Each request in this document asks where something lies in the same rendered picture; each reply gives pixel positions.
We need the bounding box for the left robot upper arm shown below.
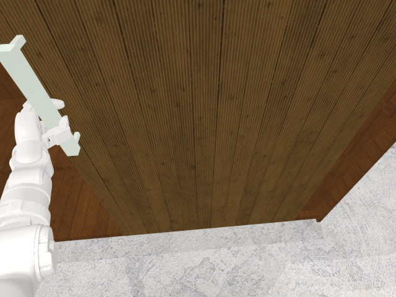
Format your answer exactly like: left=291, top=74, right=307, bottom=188
left=0, top=224, right=58, bottom=297

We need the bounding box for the wardrobe door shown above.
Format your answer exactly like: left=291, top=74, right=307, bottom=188
left=0, top=0, right=396, bottom=236
left=301, top=79, right=396, bottom=211

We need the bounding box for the left robot forearm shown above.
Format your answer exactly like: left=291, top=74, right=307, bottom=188
left=0, top=140, right=54, bottom=230

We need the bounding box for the left robot hand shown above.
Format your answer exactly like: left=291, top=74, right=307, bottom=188
left=15, top=98, right=72, bottom=149

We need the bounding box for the handle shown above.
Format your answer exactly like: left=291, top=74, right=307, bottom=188
left=0, top=35, right=80, bottom=156
left=381, top=93, right=396, bottom=119

